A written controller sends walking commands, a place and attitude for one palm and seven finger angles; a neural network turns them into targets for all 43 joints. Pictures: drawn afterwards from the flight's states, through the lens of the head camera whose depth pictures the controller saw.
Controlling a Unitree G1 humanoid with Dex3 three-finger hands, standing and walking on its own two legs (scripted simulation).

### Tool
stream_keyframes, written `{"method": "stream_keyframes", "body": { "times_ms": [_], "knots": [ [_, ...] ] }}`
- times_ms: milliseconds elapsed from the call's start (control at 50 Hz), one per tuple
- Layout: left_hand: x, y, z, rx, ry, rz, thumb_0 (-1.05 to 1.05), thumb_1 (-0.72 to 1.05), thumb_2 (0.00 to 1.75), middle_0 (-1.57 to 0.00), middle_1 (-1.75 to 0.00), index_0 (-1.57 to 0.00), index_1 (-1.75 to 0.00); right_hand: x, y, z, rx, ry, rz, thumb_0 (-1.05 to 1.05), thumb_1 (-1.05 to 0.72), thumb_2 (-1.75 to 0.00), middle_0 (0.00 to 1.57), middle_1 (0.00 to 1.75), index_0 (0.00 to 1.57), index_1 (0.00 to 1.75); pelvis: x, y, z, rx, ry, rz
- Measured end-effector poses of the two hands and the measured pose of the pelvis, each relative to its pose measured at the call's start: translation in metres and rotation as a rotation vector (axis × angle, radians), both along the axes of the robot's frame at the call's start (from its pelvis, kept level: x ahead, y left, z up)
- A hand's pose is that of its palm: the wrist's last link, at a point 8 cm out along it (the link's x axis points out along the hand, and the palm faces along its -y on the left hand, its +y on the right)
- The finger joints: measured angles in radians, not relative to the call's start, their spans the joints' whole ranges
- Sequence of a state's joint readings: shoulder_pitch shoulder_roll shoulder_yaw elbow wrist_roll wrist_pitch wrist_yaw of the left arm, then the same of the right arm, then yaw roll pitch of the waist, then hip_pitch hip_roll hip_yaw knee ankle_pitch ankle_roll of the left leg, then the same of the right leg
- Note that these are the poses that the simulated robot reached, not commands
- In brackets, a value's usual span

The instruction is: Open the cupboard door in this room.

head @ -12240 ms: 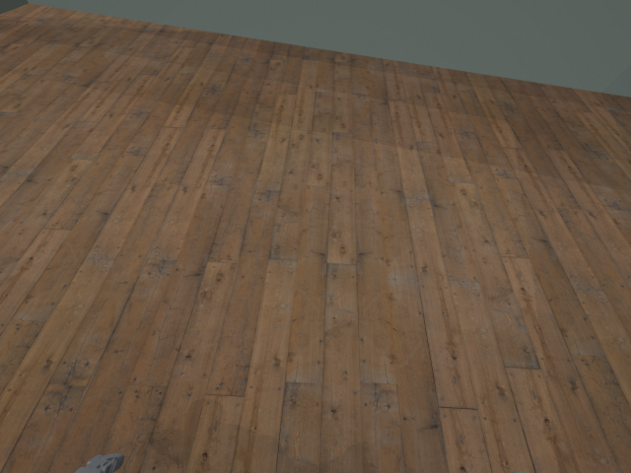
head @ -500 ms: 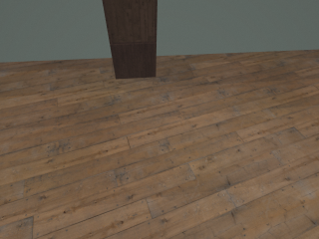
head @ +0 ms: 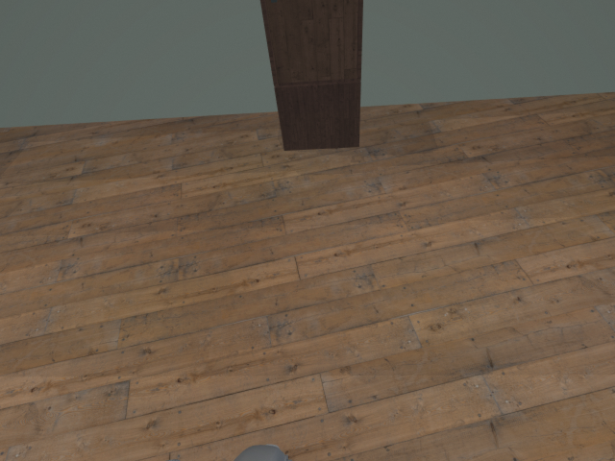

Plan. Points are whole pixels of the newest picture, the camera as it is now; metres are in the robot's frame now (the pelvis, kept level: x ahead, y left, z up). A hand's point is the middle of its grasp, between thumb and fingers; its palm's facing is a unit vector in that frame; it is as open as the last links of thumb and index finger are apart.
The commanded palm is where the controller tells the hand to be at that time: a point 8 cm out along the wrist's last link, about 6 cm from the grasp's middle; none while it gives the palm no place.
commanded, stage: turn or walk to find it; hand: left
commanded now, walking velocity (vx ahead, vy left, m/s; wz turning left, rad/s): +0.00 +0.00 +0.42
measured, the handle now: out of the picture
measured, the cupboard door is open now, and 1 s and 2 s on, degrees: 0 0 0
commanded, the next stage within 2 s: stand and wait in 0.08 s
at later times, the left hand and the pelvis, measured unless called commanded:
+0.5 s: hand out of the picture -0.06 +0.23 -0.18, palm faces +0.18 -0.96 -0.21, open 7.4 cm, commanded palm none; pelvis -0.01 +0.04 +0.00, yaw +6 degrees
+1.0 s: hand out of the picture -0.03 +0.18 -0.17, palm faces +0.11 -0.98 -0.19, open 7.4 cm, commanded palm none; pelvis -0.02 +0.01 +0.00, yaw +5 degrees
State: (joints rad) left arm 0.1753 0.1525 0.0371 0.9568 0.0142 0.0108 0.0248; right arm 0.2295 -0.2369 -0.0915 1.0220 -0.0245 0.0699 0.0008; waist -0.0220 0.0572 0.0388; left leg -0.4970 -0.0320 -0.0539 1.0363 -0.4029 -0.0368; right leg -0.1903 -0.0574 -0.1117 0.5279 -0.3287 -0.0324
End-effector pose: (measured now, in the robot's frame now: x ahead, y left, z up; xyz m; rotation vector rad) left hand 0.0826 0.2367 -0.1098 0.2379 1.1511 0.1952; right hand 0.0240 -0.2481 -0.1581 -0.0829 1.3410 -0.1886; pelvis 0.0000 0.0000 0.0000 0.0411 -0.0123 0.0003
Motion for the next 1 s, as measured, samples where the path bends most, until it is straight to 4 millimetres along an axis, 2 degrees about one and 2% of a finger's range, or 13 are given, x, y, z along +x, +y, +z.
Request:
{"method": "stream_keyframes", "body": {
  "times_ms": [100, 200, 260, 340, 380, 440, 500, 540, 620, 700, 840, 920, 1000],
  "knots": [
    [-0.043, -0.004, -0.005, -0.018, 0.071, 0.07, 0.01, 0.91, 0.9, -0.21, -0.3, -0.2, -0.3, 0.02, -0.016, 0.008, -0.037, -0.014, 0.063, 0.0, -0.91, -0.9, 0.19, 0.3, 0.2, 0.29, -0.002, -0.003, 0.003, 0.005, 0.0, 0.053],
    [-0.089, 0.001, -0.015, -0.04, 0.15, 0.143, 0.01, 0.91, 0.9, -0.21, -0.3, -0.2, -0.3, 0.044, -0.009, 0.013, -0.066, -0.01, 0.147, 0.0, -0.91, -0.9, 0.19, 0.3, 0.2, 0.29, -0.005, 0.002, 0.001, 0.001, 0.006, 0.086],
    [-0.119, 0.008, -0.024, -0.061, 0.215, 0.18, 0.01, 0.91, 0.9, -0.21, -0.3, -0.2, -0.3, 0.065, 0.007, 0.016, -0.075, -0.042, 0.194, 0.0, -0.91, -0.9, 0.19, 0.3, 0.2, 0.29, -0.007, 0.01, -0.002, -0.01, 0.011, 0.094],
    [-0.154, 0.023, -0.042, -0.096, 0.296, 0.229, 0.01, 0.91, 0.9, -0.21, -0.3, -0.2, -0.3, 0.09, 0.039, 0.019, -0.085, -0.123, 0.246, 0.0, -0.91, -0.9, 0.19, 0.3, 0.2, 0.29, -0.009, 0.027, -0.01, -0.036, 0.007, 0.104],
    [-0.164, 0.029, -0.046, -0.103, 0.324, 0.24, 0.01, 0.91, 0.9, -0.21, -0.3, -0.2, -0.3, 0.095, 0.055, 0.025, -0.077, -0.153, 0.264, 0.0, -0.91, -0.9, 0.19, 0.3, 0.2, 0.29, -0.01, 0.032, -0.009, -0.026, -0.006, 0.094],
    [-0.166, 0.035, -0.045, -0.11, 0.334, 0.241, 0.01, 0.91, 0.9, -0.2, -0.3, -0.2, -0.29, 0.096, 0.075, 0.032, -0.061, -0.186, 0.27, 0.0, -0.91, -0.89, 0.19, 0.3, 0.2, 0.29, -0.011, 0.037, -0.004, -0.034, -0.023, 0.091],
    [-0.157, 0.038, -0.041, -0.111, 0.3, 0.233, 0.01, 0.91, 0.9, -0.2, -0.3, -0.2, -0.29, 0.089, 0.088, 0.031, -0.035, -0.189, 0.267, 0.0, -0.91, -0.89, 0.2, 0.3, 0.2, 0.29, -0.014, 0.04, 0.0, -0.039, -0.034, 0.098],
    [-0.148, 0.038, -0.038, -0.106, 0.268, 0.219, 0.01, 0.91, 0.9, -0.2, -0.3, -0.2, -0.29, 0.083, 0.09, 0.03, -0.021, -0.195, 0.245, -0.01, -0.92, -0.89, 0.2, 0.3, 0.21, 0.29, -0.017, 0.04, 0.0, -0.035, -0.037, 0.099],
    [-0.131, 0.033, -0.037, -0.087, 0.208, 0.183, 0.01, 0.91, 0.9, -0.2, -0.3, -0.2, -0.29, 0.069, 0.08, 0.02, -0.003, -0.183, 0.215, -0.02, -0.93, -0.89, 0.2, 0.3, 0.21, 0.3, -0.022, 0.033, -0.003, -0.013, -0.04, 0.088],
    [-0.122, 0.019, -0.032, -0.083, 0.183, 0.153, 0.01, 0.91, 0.9, -0.2, -0.3, -0.2, -0.29, 0.047, 0.058, 0.012, -0.008, -0.144, 0.163, -0.02, -0.94, -0.89, 0.2, 0.3, 0.21, 0.3, -0.024, 0.026, -0.003, -0.023, -0.047, 0.088],
    [-0.119, 0.002, -0.031, -0.103, 0.203, 0.132, 0.01, 0.92, 0.9, -0.2, -0.3, -0.2, -0.3, -0.016, 0.03, 0.012, -0.036, 0.022, 0.13, -0.01, -0.93, -0.89, 0.2, 0.3, 0.2, 0.29, -0.024, 0.015, 0.002, -0.027, -0.025, 0.084],
    [-0.121, -0.003, -0.031, -0.111, 0.215, 0.134, 0.01, 0.92, 0.9, -0.2, -0.3, -0.2, -0.3, -0.053, 0.025, 0.014, -0.037, 0.126, 0.113, 0.0, -0.92, -0.89, 0.19, 0.3, 0.2, 0.29, -0.022, 0.01, 0.003, -0.031, -0.021, 0.087],
    [-0.122, -0.008, -0.031, -0.115, 0.222, 0.138, 0.01, 0.91, 0.9, -0.2, -0.3, -0.2, -0.3, -0.077, 0.027, 0.015, -0.025, 0.188, 0.098, 0.0, -0.92, -0.89, 0.19, 0.3, 0.2, 0.29, -0.021, 0.007, 0.004, -0.034, -0.024, 0.088]
  ]
}}
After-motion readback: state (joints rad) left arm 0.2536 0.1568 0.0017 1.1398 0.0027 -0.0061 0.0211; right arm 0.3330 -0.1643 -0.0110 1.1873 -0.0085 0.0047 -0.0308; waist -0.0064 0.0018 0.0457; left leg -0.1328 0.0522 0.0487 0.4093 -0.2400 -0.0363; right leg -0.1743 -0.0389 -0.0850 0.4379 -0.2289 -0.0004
